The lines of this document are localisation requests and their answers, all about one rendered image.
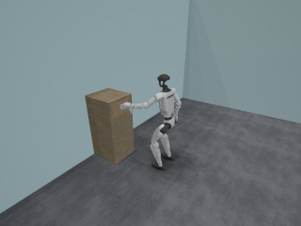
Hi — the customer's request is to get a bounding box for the drawer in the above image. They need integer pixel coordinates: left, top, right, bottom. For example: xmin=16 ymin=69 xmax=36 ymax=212
xmin=110 ymin=97 xmax=131 ymax=119

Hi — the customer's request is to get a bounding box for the robot left forearm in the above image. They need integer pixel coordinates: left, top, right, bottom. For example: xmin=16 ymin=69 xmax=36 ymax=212
xmin=129 ymin=102 xmax=147 ymax=109

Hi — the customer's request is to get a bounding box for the handle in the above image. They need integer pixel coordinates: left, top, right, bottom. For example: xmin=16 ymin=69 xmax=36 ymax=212
xmin=119 ymin=106 xmax=129 ymax=111

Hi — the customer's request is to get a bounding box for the cabinet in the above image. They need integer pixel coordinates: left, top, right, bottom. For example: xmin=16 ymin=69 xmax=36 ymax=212
xmin=85 ymin=88 xmax=135 ymax=166

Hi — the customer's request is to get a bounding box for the right robot thigh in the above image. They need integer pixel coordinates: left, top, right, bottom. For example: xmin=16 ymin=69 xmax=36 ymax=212
xmin=160 ymin=120 xmax=177 ymax=141

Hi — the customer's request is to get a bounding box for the robot right upper arm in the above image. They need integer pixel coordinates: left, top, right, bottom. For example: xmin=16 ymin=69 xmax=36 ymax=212
xmin=172 ymin=88 xmax=182 ymax=107

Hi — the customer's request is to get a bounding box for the robot right forearm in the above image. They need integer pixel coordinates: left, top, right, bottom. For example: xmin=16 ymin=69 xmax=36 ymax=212
xmin=173 ymin=105 xmax=181 ymax=117

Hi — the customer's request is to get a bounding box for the robot left upper arm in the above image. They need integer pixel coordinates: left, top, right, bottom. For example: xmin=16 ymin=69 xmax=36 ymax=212
xmin=144 ymin=92 xmax=164 ymax=109

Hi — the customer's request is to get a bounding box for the robot left hand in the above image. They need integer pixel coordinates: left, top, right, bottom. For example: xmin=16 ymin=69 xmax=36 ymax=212
xmin=120 ymin=102 xmax=133 ymax=114

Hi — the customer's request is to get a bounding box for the robot thigh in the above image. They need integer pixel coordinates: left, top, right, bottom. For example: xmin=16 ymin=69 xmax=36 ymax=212
xmin=150 ymin=124 xmax=169 ymax=149
xmin=160 ymin=120 xmax=177 ymax=141

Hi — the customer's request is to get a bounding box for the left robot thigh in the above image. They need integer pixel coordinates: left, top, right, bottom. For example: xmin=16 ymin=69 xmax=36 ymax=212
xmin=150 ymin=124 xmax=169 ymax=149

